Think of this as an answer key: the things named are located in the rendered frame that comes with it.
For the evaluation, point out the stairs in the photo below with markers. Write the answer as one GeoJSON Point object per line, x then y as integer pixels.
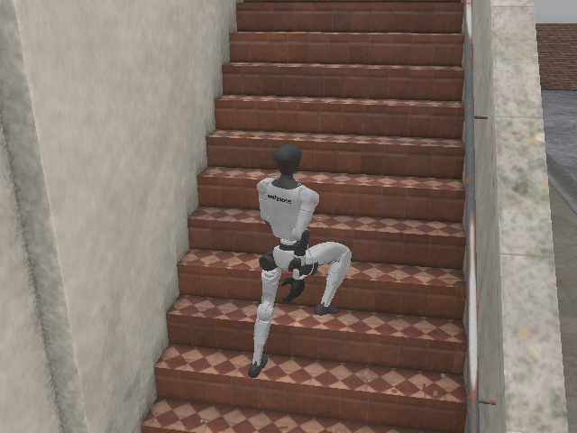
{"type": "Point", "coordinates": [371, 92]}

